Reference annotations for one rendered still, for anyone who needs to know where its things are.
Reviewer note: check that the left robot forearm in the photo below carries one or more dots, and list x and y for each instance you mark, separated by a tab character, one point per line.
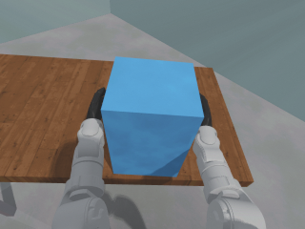
87	164

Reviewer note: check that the right robot hand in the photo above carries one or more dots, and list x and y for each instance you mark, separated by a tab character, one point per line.
207	121

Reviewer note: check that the right robot forearm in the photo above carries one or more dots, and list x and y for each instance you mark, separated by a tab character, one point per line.
213	168

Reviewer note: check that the carton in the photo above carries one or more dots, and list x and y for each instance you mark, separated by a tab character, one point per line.
151	114

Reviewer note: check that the robot left upper arm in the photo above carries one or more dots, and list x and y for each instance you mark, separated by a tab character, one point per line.
86	213

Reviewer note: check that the table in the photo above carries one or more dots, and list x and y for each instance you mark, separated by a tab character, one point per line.
43	102

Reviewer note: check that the left robot hand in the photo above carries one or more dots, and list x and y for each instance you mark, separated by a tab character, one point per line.
94	110

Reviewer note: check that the robot right upper arm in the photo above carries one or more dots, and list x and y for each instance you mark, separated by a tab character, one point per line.
229	213

